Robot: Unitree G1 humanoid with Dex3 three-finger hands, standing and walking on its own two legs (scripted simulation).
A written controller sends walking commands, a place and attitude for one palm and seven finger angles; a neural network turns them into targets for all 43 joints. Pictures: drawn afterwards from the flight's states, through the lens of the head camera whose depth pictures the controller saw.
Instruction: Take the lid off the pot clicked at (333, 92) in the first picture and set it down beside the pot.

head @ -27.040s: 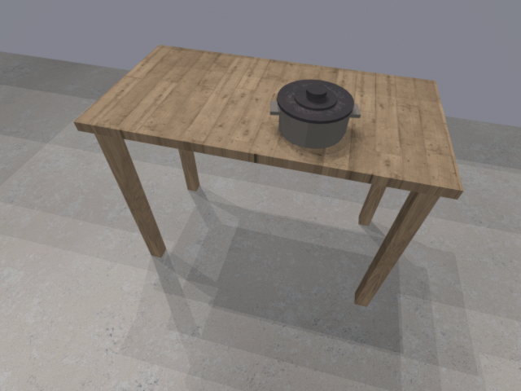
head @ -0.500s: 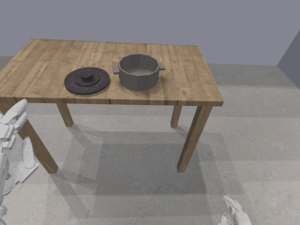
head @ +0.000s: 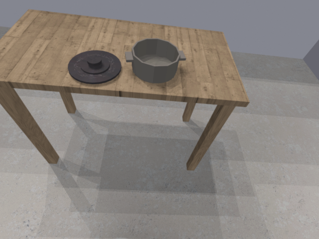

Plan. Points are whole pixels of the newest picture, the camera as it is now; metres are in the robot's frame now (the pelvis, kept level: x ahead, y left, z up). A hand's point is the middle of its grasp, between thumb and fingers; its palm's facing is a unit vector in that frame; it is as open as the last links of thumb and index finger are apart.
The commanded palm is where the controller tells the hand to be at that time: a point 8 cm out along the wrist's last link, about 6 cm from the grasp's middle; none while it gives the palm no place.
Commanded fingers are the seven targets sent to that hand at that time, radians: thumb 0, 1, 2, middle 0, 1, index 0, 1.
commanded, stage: let the arm hang, fingers relaxed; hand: left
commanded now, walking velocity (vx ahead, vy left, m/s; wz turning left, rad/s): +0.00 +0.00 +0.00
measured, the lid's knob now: (94, 60) +0.69 +0.29 +0.00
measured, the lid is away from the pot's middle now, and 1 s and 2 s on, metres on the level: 0.23 0.23 0.23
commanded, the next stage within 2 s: look to check the result in 1.14 s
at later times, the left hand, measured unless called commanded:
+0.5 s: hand out of the picture +0.02 +0.15 -0.18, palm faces +0.00 -0.99 -0.17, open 7.3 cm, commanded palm none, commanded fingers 0.00 0.90 0.90 -0.20 -0.30 -0.20 -0.30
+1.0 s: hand out of the picture +0.03 +0.14 -0.17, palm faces +0.02 -0.99 -0.17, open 7.4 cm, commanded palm none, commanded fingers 0.00 0.90 0.90 -0.20 -0.30 -0.20 -0.30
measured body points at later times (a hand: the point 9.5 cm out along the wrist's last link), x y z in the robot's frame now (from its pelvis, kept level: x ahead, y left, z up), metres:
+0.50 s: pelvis +0.02 +0.00 +0.00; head +0.04 +0.00 +0.45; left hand +0.02 +0.21 -0.16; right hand -0.01 -0.21 -0.15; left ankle +0.03 +0.10 -0.73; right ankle -0.03 -0.11 -0.73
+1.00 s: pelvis +0.03 -0.02 +0.01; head +0.05 -0.02 +0.45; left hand +0.03 +0.19 -0.16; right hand +0.01 -0.23 -0.15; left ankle +0.03 +0.10 -0.73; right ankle -0.03 -0.11 -0.73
